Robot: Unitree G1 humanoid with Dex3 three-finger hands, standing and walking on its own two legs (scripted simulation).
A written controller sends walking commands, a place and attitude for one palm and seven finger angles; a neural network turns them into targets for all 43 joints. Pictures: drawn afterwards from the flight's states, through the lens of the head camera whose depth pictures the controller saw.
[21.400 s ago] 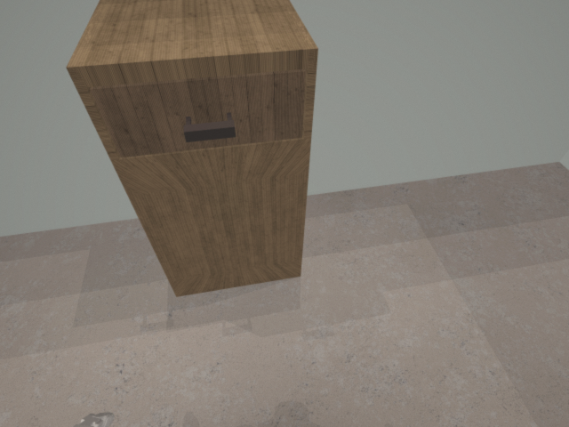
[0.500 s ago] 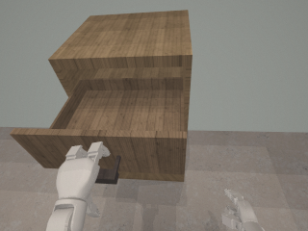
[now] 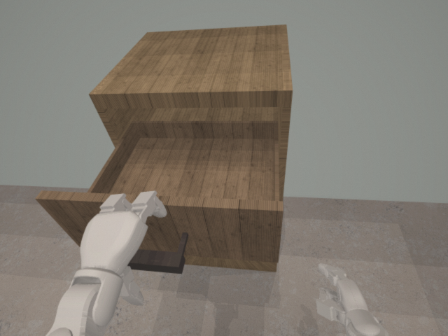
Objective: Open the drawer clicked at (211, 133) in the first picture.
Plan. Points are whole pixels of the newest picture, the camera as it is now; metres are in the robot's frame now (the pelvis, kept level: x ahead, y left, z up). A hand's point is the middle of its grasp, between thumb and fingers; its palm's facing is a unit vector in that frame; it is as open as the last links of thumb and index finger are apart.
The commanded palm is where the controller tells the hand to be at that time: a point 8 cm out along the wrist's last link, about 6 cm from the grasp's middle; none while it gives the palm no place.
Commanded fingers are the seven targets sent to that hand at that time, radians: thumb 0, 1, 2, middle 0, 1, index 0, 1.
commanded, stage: lift the hand off the handle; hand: left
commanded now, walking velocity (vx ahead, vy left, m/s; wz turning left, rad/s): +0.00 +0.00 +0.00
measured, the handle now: (157, 248) +0.26 +0.18 +0.03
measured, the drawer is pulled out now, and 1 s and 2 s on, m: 0.30 0.30 0.30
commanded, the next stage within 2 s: draw the hand back to the body in 0.56 s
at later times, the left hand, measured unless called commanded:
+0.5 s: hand (118, 212) +0.23 +0.19 +0.18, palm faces +0.20 -0.15 -0.97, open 13.8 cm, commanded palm +0.18 +0.19 +0.23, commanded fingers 0.00 -0.50 0.30 -0.30 -1.20 -0.30 -1.20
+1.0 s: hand (105, 223) +0.21 +0.20 +0.17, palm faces +0.19 -0.13 -0.97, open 13.8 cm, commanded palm +0.16 +0.20 +0.23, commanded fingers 0.00 -0.50 0.30 -0.30 -1.20 -0.30 -1.20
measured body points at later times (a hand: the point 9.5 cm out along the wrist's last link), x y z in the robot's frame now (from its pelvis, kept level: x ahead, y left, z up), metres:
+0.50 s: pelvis -0.01 +0.00 +0.01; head -0.03 -0.06 +0.45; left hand +0.21 +0.19 +0.23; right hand +0.25 -0.18 -0.07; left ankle +0.01 +0.12 -0.73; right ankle -0.02 -0.09 -0.73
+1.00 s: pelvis -0.01 +0.00 +0.01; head -0.03 -0.06 +0.45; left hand +0.20 +0.21 +0.22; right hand +0.23 -0.18 -0.08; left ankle +0.01 +0.12 -0.73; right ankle -0.02 -0.09 -0.73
